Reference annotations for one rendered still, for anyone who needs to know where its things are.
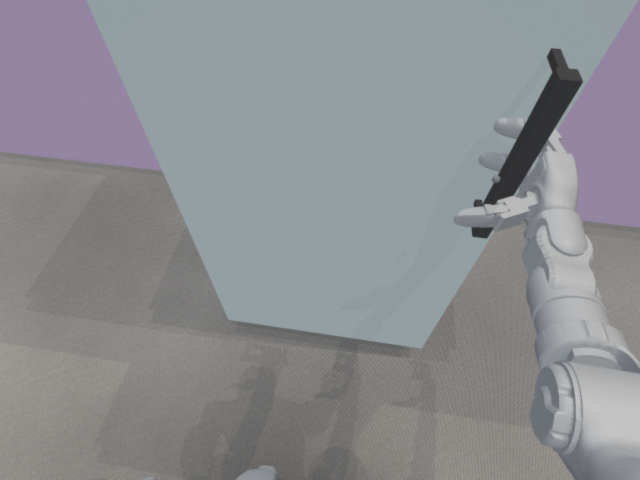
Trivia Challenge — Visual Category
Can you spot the handle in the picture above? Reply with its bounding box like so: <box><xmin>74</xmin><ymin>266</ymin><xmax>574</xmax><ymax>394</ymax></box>
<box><xmin>471</xmin><ymin>48</ymin><xmax>583</xmax><ymax>238</ymax></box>

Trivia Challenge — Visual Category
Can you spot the fridge door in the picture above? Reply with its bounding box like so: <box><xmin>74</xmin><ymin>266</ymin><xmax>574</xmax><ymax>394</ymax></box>
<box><xmin>86</xmin><ymin>0</ymin><xmax>638</xmax><ymax>349</ymax></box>

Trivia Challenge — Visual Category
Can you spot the robot right hand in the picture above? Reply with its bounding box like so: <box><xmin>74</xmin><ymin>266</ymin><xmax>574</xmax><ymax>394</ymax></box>
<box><xmin>454</xmin><ymin>118</ymin><xmax>578</xmax><ymax>232</ymax></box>

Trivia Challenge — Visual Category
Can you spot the robot right forearm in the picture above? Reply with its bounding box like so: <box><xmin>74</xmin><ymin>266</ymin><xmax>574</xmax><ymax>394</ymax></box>
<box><xmin>522</xmin><ymin>209</ymin><xmax>640</xmax><ymax>374</ymax></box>

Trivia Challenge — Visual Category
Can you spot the left robot shin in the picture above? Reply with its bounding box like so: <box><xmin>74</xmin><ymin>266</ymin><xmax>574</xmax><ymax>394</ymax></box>
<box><xmin>259</xmin><ymin>466</ymin><xmax>278</xmax><ymax>475</ymax></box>

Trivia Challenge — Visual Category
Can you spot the right robot upper arm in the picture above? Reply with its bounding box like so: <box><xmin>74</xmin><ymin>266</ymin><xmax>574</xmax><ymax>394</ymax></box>
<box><xmin>530</xmin><ymin>361</ymin><xmax>640</xmax><ymax>480</ymax></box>

